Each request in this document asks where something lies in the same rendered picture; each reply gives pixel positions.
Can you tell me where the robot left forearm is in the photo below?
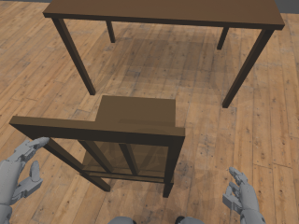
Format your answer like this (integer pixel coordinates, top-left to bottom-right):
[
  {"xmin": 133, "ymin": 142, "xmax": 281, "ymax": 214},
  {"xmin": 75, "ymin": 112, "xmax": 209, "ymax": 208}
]
[{"xmin": 0, "ymin": 203, "xmax": 13, "ymax": 224}]

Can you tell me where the left robot hand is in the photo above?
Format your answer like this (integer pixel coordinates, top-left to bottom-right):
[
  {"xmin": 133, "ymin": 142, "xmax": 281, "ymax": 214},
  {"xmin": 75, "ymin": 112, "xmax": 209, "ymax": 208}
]
[{"xmin": 0, "ymin": 136, "xmax": 50, "ymax": 205}]

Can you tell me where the chair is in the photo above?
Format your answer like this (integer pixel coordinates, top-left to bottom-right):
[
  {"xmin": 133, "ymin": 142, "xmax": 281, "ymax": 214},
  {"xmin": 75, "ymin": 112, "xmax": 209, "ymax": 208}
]
[{"xmin": 8, "ymin": 95, "xmax": 186, "ymax": 198}]

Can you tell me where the robot right forearm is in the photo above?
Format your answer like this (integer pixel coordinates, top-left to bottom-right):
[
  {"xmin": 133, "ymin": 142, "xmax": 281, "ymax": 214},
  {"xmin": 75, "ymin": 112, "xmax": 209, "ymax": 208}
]
[{"xmin": 240, "ymin": 209, "xmax": 266, "ymax": 224}]

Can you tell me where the right robot hand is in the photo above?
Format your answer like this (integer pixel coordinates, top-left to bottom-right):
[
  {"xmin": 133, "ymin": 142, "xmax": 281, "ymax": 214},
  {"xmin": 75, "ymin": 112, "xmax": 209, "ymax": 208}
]
[{"xmin": 222, "ymin": 166, "xmax": 260, "ymax": 215}]

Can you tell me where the table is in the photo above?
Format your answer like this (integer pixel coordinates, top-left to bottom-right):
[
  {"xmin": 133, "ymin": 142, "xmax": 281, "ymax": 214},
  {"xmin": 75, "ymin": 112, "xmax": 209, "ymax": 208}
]
[{"xmin": 42, "ymin": 0, "xmax": 285, "ymax": 108}]

